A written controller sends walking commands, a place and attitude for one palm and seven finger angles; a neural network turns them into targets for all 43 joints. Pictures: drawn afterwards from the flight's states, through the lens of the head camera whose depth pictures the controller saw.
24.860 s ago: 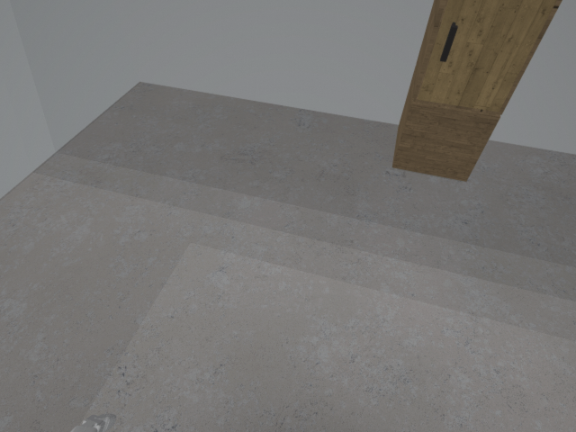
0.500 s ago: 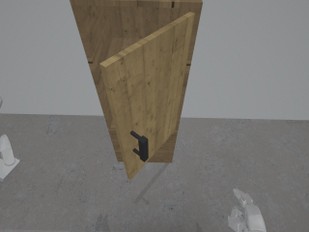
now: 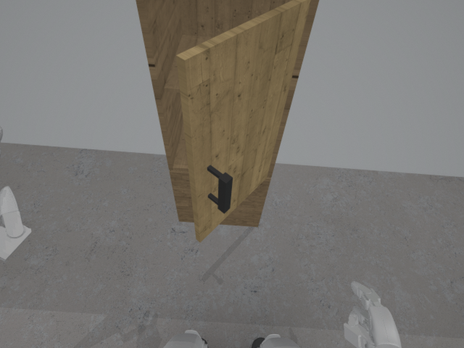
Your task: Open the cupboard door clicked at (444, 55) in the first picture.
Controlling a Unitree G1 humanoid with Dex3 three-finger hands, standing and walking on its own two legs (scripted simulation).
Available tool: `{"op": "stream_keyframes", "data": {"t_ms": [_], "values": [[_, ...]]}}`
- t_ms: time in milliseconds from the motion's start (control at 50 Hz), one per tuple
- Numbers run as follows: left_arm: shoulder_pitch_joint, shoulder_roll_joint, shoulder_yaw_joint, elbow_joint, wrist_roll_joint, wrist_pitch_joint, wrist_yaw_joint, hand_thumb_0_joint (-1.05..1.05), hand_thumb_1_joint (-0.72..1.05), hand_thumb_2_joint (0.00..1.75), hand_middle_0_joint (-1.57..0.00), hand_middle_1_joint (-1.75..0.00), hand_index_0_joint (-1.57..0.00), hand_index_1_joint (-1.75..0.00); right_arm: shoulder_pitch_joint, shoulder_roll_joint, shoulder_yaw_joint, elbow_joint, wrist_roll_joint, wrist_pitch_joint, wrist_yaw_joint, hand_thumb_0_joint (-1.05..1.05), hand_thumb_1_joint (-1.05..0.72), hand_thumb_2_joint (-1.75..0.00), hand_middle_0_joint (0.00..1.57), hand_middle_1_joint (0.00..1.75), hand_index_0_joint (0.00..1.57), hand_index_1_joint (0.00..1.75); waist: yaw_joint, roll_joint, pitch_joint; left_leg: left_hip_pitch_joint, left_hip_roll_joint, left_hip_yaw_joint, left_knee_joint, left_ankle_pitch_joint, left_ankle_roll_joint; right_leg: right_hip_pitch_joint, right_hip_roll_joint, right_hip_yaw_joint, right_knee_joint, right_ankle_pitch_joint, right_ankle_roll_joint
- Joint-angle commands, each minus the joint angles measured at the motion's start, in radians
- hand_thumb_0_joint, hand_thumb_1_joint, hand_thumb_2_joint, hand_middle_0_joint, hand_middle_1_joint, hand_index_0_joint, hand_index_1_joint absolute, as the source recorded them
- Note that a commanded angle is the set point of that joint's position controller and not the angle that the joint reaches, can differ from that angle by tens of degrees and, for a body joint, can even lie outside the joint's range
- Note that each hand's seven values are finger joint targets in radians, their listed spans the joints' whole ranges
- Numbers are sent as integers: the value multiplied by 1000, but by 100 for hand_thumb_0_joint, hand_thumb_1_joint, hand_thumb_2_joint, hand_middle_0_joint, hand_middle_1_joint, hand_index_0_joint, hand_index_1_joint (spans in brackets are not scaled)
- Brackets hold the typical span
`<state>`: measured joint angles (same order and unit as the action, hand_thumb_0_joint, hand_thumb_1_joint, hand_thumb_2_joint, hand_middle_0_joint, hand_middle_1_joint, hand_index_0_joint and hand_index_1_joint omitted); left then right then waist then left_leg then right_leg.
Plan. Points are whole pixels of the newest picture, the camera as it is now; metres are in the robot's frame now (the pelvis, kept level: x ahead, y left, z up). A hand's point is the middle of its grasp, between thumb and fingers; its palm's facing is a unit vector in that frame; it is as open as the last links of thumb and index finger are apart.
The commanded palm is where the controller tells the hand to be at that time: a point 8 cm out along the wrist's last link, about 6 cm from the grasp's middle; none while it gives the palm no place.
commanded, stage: step back with the hand held close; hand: left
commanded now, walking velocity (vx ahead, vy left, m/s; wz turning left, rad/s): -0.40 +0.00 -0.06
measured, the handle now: (218, 189) +0.46 +0.05 -0.07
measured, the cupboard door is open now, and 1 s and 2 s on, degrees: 52 52 52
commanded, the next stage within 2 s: stop stepping back and stand still in 0.38 s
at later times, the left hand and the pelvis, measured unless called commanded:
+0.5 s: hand (27, 303) +0.14 +0.21 +0.18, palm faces +0.22 -0.82 -0.53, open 7.4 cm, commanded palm +0.07 +0.26 +0.19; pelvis -0.10 -0.02 +0.02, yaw -7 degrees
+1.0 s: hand out of the picture +0.03 +0.21 +0.18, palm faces +0.40 -0.79 -0.47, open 7.4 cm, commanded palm -0.03 +0.25 +0.19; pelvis -0.19 -0.04 +0.01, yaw -4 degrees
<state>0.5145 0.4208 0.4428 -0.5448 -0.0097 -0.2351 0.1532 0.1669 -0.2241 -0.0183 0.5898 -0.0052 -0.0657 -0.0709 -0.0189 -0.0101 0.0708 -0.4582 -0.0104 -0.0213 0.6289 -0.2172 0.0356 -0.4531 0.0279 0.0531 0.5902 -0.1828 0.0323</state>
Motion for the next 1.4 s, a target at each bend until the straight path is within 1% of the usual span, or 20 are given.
{"op": "stream_keyframes", "data": {"t_ms": [0,140,200,260,320,360,400,460,560,580,600,620,700,780,900,980,1060,1100,1220,1380], "values": [[-2,204,200,-244,-3,-72,16,0,90,90,-20,-30,-20,-30,-80,-125,-71,-155,-12,-83,-19,0,-90,-90,20,30,20,30,28,227,-224,-251,327,-294,-470,-358,149,382,108,-19,493,-202,-4],[-50,140,73,-212,-38,-64,5,0,90,90,-20,-30,-20,-30,-61,-120,-43,-43,-36,-134,15,0,-90,-90,20,30,20,30,18,238,-217,290,267,-143,-282,306,69,141,29,-34,-133,-213,-39],[-132,237,123,-201,-31,-83,1,0,90,90,-20,-30,-20,-30,-86,-125,-48,-49,-24,-115,7,0,-90,-90,20,30,20,30,25,31,-301,418,164,28,-69,498,-13,168,-76,43,-274,389,-40],[-64,270,157,-157,-29,-63,1,0,90,90,-20,-30,-20,-30,-165,-93,-31,-136,30,-91,-3,0,-90,-90,20,30,20,30,42,-301,-281,84,-30,86,106,-142,-38,368,-226,81,-180,1272,94],[55,256,175,-196,-50,-20,-19,0,90,90,-20,-30,-20,-30,-167,-91,10,-146,13,-54,-21,0,-90,-90,20,30,20,30,32,58,-275,170,-26,103,-153,215,-43,352,-120,1,-37,980,-26],[41,260,164,-252,-70,-29,-29,0,90,90,-20,-30,-20,-30,-103,-130,-13,-132,10,-48,-4,0,-90,-90,20,30,20,30,28,229,-369,497,192,-77,-262,945,44,158,37,-41,130,101,15],[103,209,139,-167,-77,-10,-37,0,90,90,-20,-30,-20,-30,-94,-128,-40,-132,-16,-73,15,0,-90,-90,20,30,20,30,49,255,-334,343,329,-164,-349,659,124,152,59,12,333,-419,-17],[112,190,120,-182,-72,20,-17,0,90,90,-20,-30,-20,-30,-83,-126,-37,-123,-11,-98,16,0,-90,-90,20,30,20,30,33,143,-270,289,320,-136,-366,475,137,134,25,-12,303,-306,-10],[125,208,143,-217,-58,41,19,0,90,90,-20,-30,-20,-30,-93,-135,-34,-169,-1,-87,-5,0,-90,-90,20,30,20,30,17,234,-159,-118,161,-9,-452,-433,18,455,40,-153,-53,-260,-45],[111,225,148,-219,-47,40,21,0,90,90,-20,-30,-20,-30,-91,-124,-37,-175,0,-80,-8,0,-90,-90,20,30,20,30,11,108,-130,-92,66,64,-272,-407,-28,365,-33,-62,-227,-359,-71],[92,258,162,-223,-41,30,22,0,90,90,-20,-30,-20,-30,-84,-111,-42,-169,-2,-70,-6,0,-90,-90,20,30,20,30,5,-128,-116,51,-32,84,113,-268,-71,56,-249,287,-481,-615,-158],[9,290,193,-263,-41,6,32,0,90,90,-20,-30,-20,-30,-62,-130,-38,-139,-28,-67,-1,0,-90,-90,20,30,20,30,9,-150,-93,71,-16,5,347,-184,-66,-103,-418,427,-546,-525,-228],[-68,183,84,-95,-17,2,34,0,90,90,-20,-30,-20,-30,-21,-104,-27,-91,0,-85,-29,0,-90,-90,20,30,20,30,-10,-98,-96,119,48,35,252,-128,-45,-44,-264,144,-405,-443,-132],[-114,161,52,-77,-3,-20,34,0,90,90,-20,-30,-20,-30,-5,-110,-18,-70,-10,-119,-45,0,-90,-90,20,30,20,30,1,3,-56,231,20,94,-157,-187,4,32,-216,127,-330,-455,-119],[-48,162,101,-104,-2,-36,28,0,90,90,-20,-30,-20,-30,-15,-112,-10,-83,0,-125,-28,0,-90,-90,20,30,20,30,4,192,-59,4,214,-169,-405,-420,74,258,-21,-88,7,-166,-29],[-46,152,90,-69,-3,-34,27,0,90,90,-20,-30,-20,-30,-12,-115,-17,-80,-1,-137,-19,0,-90,-90,20,30,20,30,5,59,-52,-16,129,-48,-270,-320,36,292,-55,0,-124,-167,-52],[-49,173,93,-41,-7,-42,25,0,90,90,-20,-30,-20,-30,4,-95,-26,-65,-1,-120,-1,0,-90,-90,20,30,20,30,2,-169,-91,4,20,57,135,-176,-16,227,-304,346,-364,-380,-187],[-73,172,93,-66,-3,-49,27,0,90,90,-20,-30,-20,-30,2,-92,-20,-66,-2,-114,3,0,-90,-90,20,30,20,30,1,-98,-97,74,47,30,53,-171,-12,210,-305,263,-313,-212,-193],[-49,159,97,-113,-16,-49,14,0,90,90,-20,-30,-20,-30,-34,-102,-7,-90,-2,-119,-11,0,-90,-90,20,30,20,30,19,202,-91,141,191,-148,-358,-36,31,236,-31,-64,-27,-60,-23],[-26,127,63,-76,-22,-34,15,0,90,90,-20,-30,-20,-30,-23,-107,-19,-98,2,-121,0,0,-90,-90,20,30,20,30,10,41,-175,218,78,15,-192,151,-26,322,-94,34,-179,222,-56]]}}
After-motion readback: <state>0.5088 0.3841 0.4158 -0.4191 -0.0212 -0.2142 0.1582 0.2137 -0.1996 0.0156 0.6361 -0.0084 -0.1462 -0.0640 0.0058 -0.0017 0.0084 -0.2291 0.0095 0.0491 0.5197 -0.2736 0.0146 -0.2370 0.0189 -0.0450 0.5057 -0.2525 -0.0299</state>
